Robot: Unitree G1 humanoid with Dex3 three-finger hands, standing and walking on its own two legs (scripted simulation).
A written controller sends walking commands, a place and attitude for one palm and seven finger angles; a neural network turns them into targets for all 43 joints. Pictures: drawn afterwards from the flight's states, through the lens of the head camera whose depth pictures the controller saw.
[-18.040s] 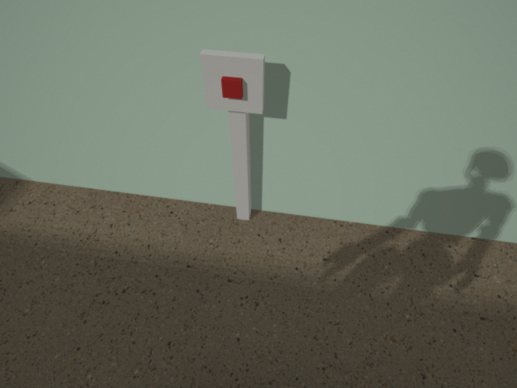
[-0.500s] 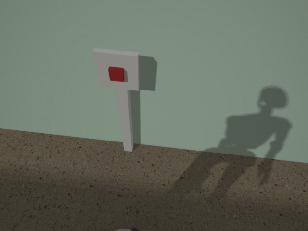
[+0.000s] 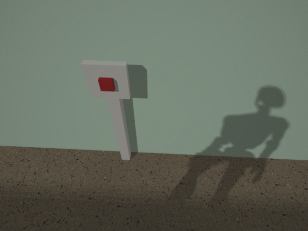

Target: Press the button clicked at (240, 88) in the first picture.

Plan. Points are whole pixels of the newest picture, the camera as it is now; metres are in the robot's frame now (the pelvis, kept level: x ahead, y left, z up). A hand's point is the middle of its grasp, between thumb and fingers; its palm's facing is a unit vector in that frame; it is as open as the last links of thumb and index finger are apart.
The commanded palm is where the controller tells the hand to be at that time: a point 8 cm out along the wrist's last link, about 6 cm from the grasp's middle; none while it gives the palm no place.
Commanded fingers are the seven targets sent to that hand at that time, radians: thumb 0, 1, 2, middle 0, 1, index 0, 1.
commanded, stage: let the arm hang, fingers relaxed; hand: left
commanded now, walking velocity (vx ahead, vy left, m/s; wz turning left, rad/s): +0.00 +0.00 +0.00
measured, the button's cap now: (107, 84) +0.67 +0.23 -0.03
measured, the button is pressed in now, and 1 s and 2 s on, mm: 0 0 0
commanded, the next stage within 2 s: stand and wait in 0.10 s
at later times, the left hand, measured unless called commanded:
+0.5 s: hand out of the picture +0.00 +0.20 -0.17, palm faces +0.02 -0.97 -0.25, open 7.4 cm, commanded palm none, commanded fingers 0.00 0.90 0.90 -0.20 -0.30 -0.20 -0.30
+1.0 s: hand out of the picture +0.04 +0.21 -0.17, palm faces +0.00 -0.96 -0.27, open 7.4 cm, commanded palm none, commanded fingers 0.00 0.90 0.90 -0.20 -0.30 -0.20 -0.30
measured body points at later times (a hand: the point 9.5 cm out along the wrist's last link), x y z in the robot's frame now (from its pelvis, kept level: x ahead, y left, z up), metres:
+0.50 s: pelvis +0.01 +0.00 +0.00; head +0.03 +0.00 +0.45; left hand +0.00 +0.25 -0.15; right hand +0.03 -0.24 -0.16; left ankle +0.08 +0.11 -0.74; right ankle -0.07 -0.10 -0.74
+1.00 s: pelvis +0.01 +0.00 +0.00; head +0.04 +0.00 +0.45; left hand +0.04 +0.26 -0.15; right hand +0.05 -0.26 -0.15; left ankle +0.08 +0.11 -0.74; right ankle -0.07 -0.10 -0.74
